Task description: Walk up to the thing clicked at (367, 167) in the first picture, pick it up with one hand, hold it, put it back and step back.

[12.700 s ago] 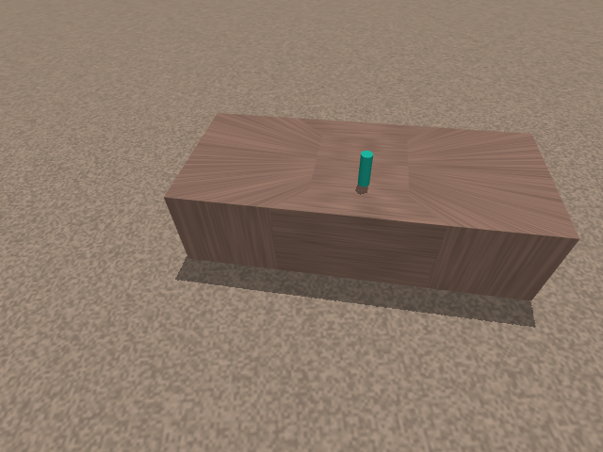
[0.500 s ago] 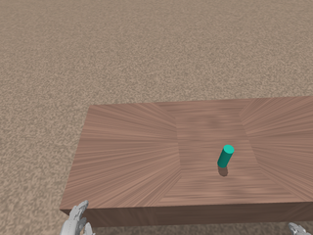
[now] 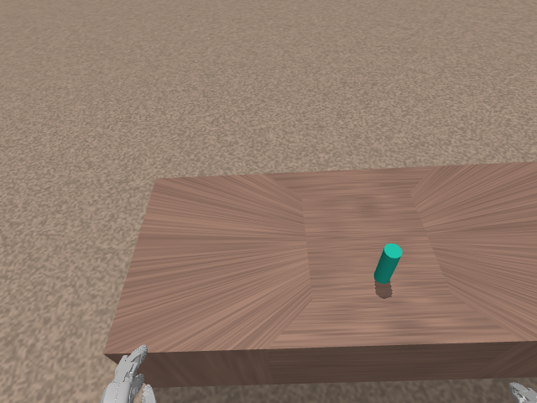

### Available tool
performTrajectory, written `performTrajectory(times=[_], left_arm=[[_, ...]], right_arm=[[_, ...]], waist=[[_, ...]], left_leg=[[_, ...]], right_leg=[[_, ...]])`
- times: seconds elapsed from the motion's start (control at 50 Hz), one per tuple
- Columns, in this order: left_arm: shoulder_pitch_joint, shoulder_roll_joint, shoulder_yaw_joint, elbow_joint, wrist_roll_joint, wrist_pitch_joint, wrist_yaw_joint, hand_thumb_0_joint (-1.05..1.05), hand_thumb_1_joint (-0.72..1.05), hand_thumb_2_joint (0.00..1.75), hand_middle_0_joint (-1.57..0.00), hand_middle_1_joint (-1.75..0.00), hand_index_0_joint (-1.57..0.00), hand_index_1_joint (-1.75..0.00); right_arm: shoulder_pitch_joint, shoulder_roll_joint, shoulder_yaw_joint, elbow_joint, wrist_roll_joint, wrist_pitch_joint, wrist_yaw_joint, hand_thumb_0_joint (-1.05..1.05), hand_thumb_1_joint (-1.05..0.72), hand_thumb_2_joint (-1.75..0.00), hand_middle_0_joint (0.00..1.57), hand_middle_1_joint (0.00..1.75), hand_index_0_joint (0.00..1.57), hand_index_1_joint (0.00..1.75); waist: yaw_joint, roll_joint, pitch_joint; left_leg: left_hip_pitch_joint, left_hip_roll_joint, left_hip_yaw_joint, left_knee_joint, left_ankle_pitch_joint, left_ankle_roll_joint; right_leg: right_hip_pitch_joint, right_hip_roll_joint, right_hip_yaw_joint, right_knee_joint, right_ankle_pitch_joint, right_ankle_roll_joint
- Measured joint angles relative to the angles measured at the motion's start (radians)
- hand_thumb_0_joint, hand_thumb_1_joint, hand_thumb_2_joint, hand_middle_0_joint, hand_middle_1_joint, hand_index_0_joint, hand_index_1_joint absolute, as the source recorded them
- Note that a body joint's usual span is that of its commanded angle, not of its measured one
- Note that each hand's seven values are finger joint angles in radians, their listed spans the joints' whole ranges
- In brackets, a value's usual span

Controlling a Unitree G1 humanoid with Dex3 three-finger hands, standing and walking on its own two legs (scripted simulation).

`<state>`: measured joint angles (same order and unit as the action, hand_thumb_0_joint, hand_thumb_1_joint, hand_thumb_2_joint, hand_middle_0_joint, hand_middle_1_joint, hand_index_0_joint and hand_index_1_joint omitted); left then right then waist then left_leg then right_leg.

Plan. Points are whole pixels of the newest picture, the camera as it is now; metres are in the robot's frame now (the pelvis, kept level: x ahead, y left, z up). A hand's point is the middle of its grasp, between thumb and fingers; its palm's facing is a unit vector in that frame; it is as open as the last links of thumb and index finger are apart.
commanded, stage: go down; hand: right
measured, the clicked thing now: (387, 264) +0.53 -0.24 -0.29
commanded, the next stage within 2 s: approach in 1.54 s
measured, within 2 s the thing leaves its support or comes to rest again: neither
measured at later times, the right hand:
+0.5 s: hand out of the picture +0.17 -0.29 -0.07, palm faces +0.13 +0.93 -0.34, open 17.4 cm
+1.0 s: hand (535, 304) +0.31 -0.36 -0.03, palm faces +0.21 +0.96 -0.16, open 17.5 cm
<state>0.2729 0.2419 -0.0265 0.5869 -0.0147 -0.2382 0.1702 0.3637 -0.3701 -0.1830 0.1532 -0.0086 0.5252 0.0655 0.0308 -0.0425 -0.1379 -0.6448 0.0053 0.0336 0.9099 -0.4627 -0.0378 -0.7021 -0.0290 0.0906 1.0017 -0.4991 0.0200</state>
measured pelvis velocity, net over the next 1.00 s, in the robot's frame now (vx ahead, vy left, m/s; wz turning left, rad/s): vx -0.03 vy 0.00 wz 0.03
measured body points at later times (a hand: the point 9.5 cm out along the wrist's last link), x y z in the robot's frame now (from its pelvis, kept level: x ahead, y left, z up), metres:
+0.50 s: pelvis -0.01 +0.00 +0.00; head +0.03 -0.01 +0.44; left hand +0.15 +0.26 -0.07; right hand +0.16 -0.34 -0.05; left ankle -0.01 +0.15 -0.68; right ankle +0.00 -0.13 -0.68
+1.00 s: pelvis -0.03 +0.00 -0.02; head +0.08 -0.03 +0.41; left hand +0.05 +0.28 -0.12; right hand +0.30 -0.42 -0.02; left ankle -0.01 +0.15 -0.68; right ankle +0.00 -0.13 -0.68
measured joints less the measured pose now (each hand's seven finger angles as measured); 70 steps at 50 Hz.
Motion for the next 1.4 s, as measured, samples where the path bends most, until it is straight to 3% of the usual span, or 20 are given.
performTrajectory(times=[0.36, 0.5, 0.6, 0.7, 0.86, 1.02, 1.2, 1.4], left_arm=[[0.000, -0.001, 0.001, 0.014, 0.005, -0.024, 0.024, 0.01, 0.90, 0.89, -0.20, -0.30, -0.19, -0.30], [-0.007, 0.000, -0.003, 0.037, 0.012, -0.039, 0.034, 0.01, 0.89, 0.89, -0.20, -0.30, -0.19, -0.30], [-0.018, 0.003, -0.011, 0.065, 0.015, -0.042, 0.037, 0.01, 0.88, 0.90, -0.21, -0.29, -0.20, -0.30], [-0.027, 0.012, -0.012, 0.086, 0.022, -0.037, 0.027, 0.01, 0.88, 0.90, -0.21, -0.29, -0.20, -0.30], [0.003, 0.044, 0.005, 0.087, 0.036, -0.011, -0.019, 0.01, 0.89, 0.90, -0.21, -0.29, -0.20, -0.30], [0.040, 0.060, -0.006, 0.101, 0.043, 0.035, -0.050, 0.01, 0.90, 0.89, -0.20, -0.29, -0.19, -0.30], [0.048, 0.068, -0.032, 0.099, 0.050, 0.066, -0.074, 0.01, 0.91, 0.89, -0.20, -0.29, -0.19, -0.30], [0.031, 0.083, -0.051, 0.086, 0.057, 0.088, -0.104, 0.01, 0.91, 0.89, -0.20, -0.30, -0.19, -0.30]], right_arm=[[0.008, -0.016, -0.033, -0.005, 0.014, -0.027, 0.025, -0.01, 0.55, -0.04, 0.04, 0.06, 0.05, 0.06], [-0.076, -0.041, -0.084, 0.060, 0.030, -0.076, 0.046, -0.01, 0.53, -0.05, 0.04, 0.06, 0.05, 0.06], [-0.209, -0.088, -0.153, 0.165, 0.054, -0.149, 0.086, -0.01, 0.52, -0.05, 0.04, 0.06, 0.05, 0.06], [-0.382, -0.160, -0.225, 0.355, 0.068, -0.249, 0.160, -0.01, 0.52, -0.05, 0.05, 0.06, 0.05, 0.05], [-0.593, -0.261, -0.330, 0.659, 0.077, -0.460, 0.296, -0.01, 0.54, -0.05, 0.04, 0.06, 0.04, 0.05], [-0.739, -0.341, -0.428, 0.866, 0.083, -0.649, 0.379, -0.01, 0.53, -0.05, 0.04, 0.06, 0.04, 0.05], [-0.870, -0.438, -0.496, 1.010, 0.075, -0.747, 0.431, -0.01, 0.51, -0.04, 0.05, 0.05, 0.04, 0.05], [-0.972, -0.517, -0.519, 1.092, 0.071, -0.797, 0.467, -0.01, 0.46, -0.04, 0.06, 0.04, 0.05, 0.04]], waist=[[-0.002, 0.002, -0.005], [-0.005, 0.013, 0.010], [-0.003, 0.023, 0.024], [0.011, 0.028, 0.032], [0.027, 0.033, 0.049], [0.038, 0.049, 0.059], [0.054, 0.066, 0.059], [0.065, 0.074, 0.054]], left_leg=[[-0.011, 0.000, 0.005, 0.017, -0.005, 0.002], [-0.019, 0.002, 0.009, 0.029, -0.006, 0.003], [-0.030, 0.002, 0.012, 0.036, -0.002, 0.004], [-0.059, 0.001, 0.007, 0.042, 0.008, 0.004], [-0.156, -0.002, -0.015, 0.080, 0.015, 0.000], [-0.249, -0.003, -0.026, 0.133, 0.007, -0.002], [-0.309, -0.009, -0.023, 0.159, 0.003, -0.002], [-0.363, -0.014, -0.015, 0.185, -0.004, -0.005]], right_leg=[[-0.013, 0.001, 0.006, 0.017, -0.004, 0.002], [-0.021, 0.003, 0.010, 0.026, -0.001, 0.003], [-0.033, 0.004, 0.014, 0.032, 0.004, 0.005], [-0.060, 0.003, 0.010, 0.037, 0.013, 0.005], [-0.146, 0.001, -0.011, 0.068, 0.016, -0.001], [-0.231, 0.001, -0.020, 0.115, 0.008, -0.004], [-0.295, -0.004, -0.016, 0.148, 0.000, -0.003], [-0.358, -0.007, -0.005, 0.190, -0.014, -0.006]])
